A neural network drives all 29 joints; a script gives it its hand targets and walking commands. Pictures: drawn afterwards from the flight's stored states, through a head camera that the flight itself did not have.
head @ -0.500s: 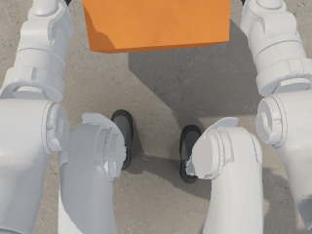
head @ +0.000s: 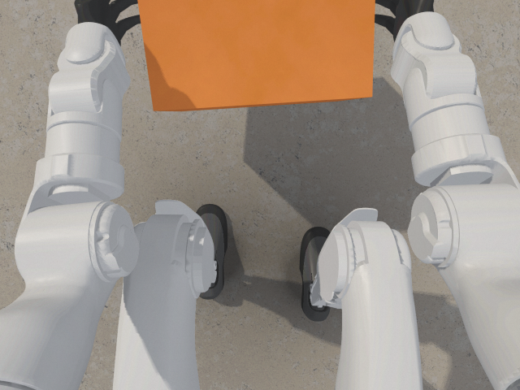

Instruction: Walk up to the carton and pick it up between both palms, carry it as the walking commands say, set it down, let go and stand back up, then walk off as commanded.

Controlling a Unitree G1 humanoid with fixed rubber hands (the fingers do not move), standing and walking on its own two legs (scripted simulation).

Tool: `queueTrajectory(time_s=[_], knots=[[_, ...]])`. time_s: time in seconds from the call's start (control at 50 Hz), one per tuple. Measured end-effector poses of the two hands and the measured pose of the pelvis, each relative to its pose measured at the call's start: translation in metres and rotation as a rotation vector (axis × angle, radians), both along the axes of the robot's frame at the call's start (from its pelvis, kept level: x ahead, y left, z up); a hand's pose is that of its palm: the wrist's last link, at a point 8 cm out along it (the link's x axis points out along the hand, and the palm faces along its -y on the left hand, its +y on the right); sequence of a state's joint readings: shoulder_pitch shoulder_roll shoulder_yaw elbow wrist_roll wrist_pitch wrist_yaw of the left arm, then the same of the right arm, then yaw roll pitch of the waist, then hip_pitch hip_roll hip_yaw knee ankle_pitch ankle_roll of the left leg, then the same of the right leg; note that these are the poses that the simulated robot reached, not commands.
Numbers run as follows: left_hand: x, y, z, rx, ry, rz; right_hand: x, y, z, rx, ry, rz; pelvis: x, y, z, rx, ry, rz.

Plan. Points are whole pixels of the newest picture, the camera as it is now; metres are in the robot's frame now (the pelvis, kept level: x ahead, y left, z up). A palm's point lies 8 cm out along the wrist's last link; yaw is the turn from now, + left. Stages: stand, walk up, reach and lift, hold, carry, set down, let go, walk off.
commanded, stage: reach and lift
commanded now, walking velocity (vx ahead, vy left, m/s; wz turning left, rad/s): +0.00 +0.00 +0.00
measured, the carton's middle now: (257, 43) +0.55 +0.04 -0.20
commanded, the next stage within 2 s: none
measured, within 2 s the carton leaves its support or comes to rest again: neither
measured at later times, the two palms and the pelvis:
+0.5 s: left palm (57, 14) +0.50 +0.22 -0.03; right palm (452, 7) +0.54 -0.14 -0.03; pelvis +0.00 +0.00 +0.06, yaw +0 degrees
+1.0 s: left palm out of the picture +0.48 +0.22 +0.05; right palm out of the picture +0.52 -0.14 +0.04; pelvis +0.01 +0.00 +0.11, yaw +0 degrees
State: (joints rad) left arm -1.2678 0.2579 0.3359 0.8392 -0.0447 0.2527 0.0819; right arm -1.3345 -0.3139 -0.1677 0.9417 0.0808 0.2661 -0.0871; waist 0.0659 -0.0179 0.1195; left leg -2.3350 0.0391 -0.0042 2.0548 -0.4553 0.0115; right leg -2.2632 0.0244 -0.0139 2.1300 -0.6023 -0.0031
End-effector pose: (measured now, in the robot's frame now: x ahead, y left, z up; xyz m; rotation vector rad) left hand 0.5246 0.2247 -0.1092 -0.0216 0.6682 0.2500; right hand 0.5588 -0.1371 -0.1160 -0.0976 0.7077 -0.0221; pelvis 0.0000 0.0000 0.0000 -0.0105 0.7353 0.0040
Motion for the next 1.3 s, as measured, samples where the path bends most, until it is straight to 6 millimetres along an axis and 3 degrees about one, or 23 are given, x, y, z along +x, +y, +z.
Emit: queueTrajectory(time_s=[0.5,1.3], knots=[[-0.021,-0.002,0.084,-0.009,-0.011,0.014,-0.023,-0.001,0.081,0.022,-0.006,-0.023,0.0,-0.001,0.056,-0.001,0.099,0.002],[-0.052,-0.005,0.201,-0.025,0.014,0.02,-0.046,-0.005,0.206,0.044,-0.006,-0.026,0.017,0.001,0.153,0.001,0.059,0.004]])
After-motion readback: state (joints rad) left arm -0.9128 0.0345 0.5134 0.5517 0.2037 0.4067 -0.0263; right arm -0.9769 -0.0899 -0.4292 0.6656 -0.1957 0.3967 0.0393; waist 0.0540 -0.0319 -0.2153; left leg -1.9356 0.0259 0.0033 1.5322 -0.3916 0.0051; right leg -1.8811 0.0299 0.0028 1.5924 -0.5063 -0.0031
